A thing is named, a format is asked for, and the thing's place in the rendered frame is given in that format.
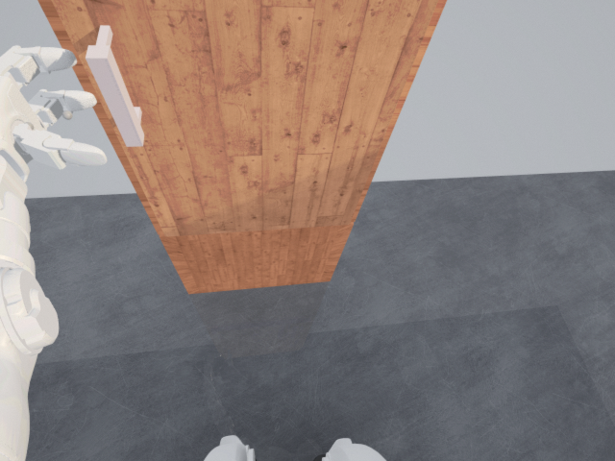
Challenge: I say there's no robot left hand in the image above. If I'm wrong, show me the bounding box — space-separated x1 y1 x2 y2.
0 45 107 170

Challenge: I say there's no left robot forearm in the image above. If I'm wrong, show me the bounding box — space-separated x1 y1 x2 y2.
0 139 36 277

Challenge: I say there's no robot shin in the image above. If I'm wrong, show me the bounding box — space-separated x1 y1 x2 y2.
329 438 352 452
220 435 243 446

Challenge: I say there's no robot left upper arm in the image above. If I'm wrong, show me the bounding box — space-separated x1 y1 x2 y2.
0 267 59 461

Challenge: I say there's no robot left shin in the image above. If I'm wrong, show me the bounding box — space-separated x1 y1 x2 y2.
220 435 243 446

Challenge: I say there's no handle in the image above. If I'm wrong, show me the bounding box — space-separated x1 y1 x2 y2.
86 25 144 147

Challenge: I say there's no robot right shin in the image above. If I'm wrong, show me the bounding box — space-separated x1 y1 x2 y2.
329 438 352 452

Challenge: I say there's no cupboard door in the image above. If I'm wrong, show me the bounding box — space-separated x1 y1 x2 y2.
52 0 438 237

